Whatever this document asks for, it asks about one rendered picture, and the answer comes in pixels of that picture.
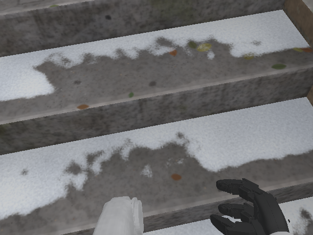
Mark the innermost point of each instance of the left robot thigh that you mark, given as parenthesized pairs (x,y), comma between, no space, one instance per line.
(121,216)

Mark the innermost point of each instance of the robot right hand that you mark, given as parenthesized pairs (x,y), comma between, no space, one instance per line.
(263,218)

